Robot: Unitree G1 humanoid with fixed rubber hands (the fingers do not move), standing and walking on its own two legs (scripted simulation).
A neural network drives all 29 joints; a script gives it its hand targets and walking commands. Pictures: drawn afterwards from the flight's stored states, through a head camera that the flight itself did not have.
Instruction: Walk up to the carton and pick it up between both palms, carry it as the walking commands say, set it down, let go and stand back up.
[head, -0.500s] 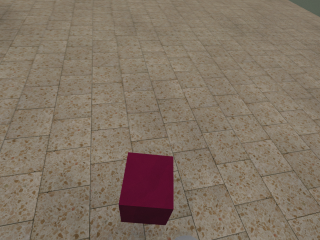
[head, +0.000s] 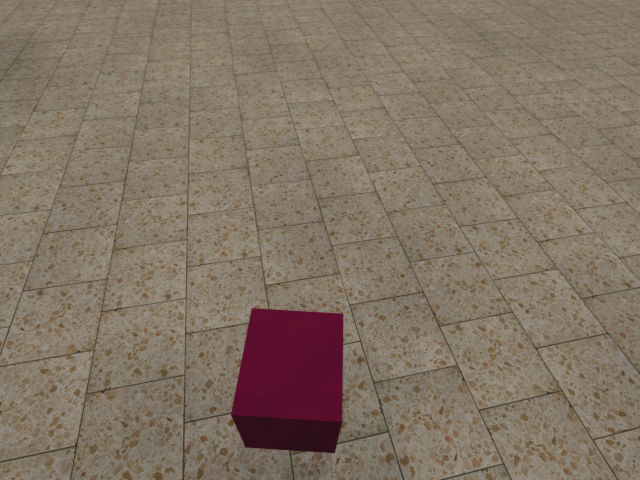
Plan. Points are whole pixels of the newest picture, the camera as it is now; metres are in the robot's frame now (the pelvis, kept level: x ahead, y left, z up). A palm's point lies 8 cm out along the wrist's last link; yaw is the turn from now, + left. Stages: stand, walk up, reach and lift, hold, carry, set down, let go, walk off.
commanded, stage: walk up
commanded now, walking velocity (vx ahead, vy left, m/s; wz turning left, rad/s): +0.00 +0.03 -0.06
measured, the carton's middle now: (293, 381) +0.48 +0.05 -0.63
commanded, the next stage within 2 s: stand in 1.90 s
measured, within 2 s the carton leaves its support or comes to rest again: neither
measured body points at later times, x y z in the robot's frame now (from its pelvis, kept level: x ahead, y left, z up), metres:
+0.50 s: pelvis +0.01 +0.07 +0.01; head +0.03 +0.10 +0.46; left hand +0.04 +0.32 -0.16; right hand +0.06 -0.16 -0.12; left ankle +0.01 +0.16 -0.74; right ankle -0.02 -0.08 -0.70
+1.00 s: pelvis +0.04 +0.04 +0.00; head +0.06 +0.03 +0.45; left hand +0.06 +0.27 -0.15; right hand +0.03 -0.19 -0.16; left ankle +0.01 +0.16 -0.74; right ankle +0.01 -0.06 -0.74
